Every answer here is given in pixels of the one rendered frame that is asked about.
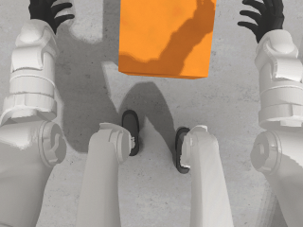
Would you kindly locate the robot right hand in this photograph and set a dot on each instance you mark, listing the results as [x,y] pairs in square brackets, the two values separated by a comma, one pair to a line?
[270,18]

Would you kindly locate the robot left thigh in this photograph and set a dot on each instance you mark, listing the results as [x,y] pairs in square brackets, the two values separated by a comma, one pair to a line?
[98,204]

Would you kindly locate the robot left upper arm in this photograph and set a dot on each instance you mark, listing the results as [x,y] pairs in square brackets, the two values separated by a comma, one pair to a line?
[28,153]

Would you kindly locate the left robot shin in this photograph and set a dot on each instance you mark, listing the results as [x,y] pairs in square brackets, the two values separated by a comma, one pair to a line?
[108,126]

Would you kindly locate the carton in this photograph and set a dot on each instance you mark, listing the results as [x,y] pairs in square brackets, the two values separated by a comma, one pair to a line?
[166,38]

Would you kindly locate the robot right forearm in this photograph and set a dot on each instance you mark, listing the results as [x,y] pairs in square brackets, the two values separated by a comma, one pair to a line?
[280,78]

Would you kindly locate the robot right upper arm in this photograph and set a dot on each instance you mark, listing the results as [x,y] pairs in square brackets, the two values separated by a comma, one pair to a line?
[279,156]

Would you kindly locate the robot left forearm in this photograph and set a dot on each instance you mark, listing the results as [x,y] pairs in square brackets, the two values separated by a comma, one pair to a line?
[32,78]

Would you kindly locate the robot left hand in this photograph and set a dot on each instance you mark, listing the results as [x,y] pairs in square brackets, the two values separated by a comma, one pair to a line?
[42,10]

